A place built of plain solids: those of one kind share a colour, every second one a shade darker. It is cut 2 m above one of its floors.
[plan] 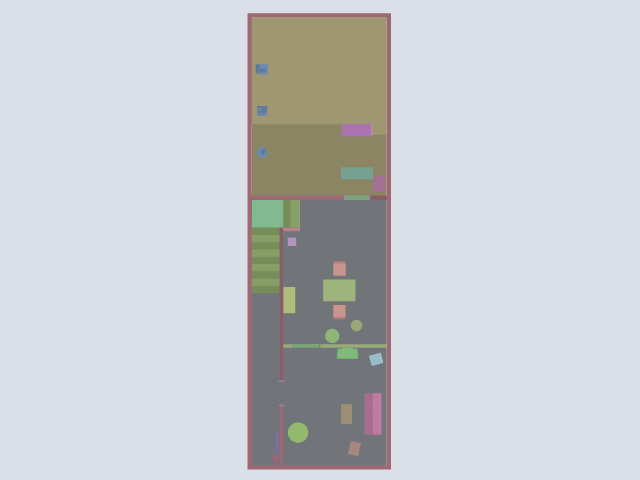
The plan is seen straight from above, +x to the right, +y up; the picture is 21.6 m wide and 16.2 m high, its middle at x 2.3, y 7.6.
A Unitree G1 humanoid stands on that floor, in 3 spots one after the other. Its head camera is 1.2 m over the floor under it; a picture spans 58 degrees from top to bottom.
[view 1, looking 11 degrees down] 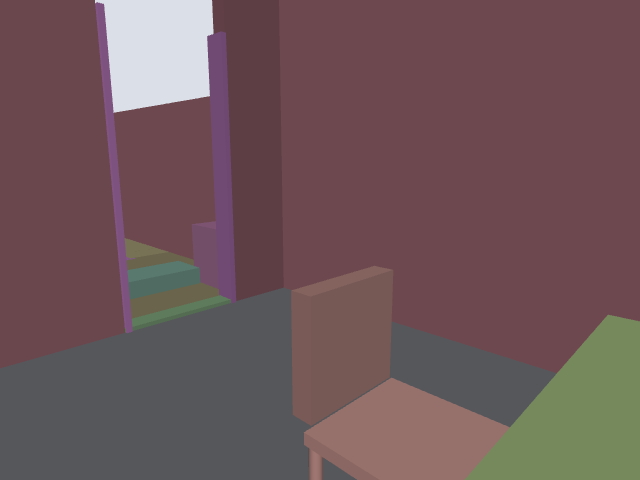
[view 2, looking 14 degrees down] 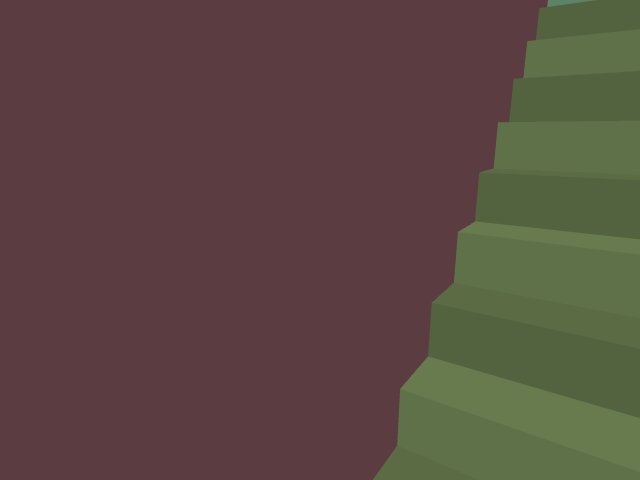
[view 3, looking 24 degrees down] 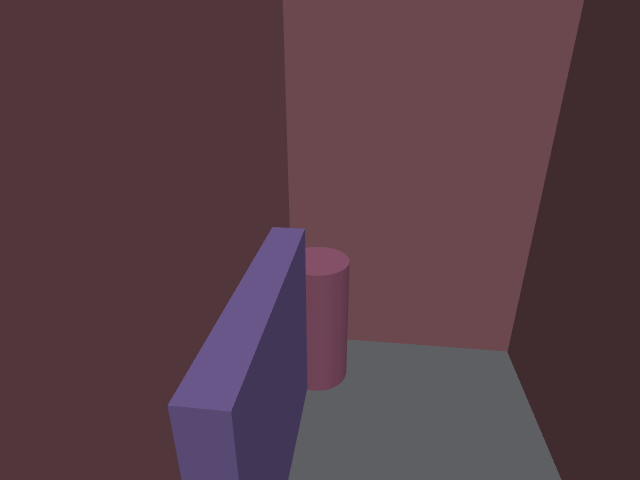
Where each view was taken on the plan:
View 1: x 2.01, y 6.03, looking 44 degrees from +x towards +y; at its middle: wall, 3.60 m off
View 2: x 0.47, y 4.91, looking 124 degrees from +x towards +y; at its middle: wall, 0.87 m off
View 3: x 0.62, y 1.60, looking -83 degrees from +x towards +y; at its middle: wall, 1.77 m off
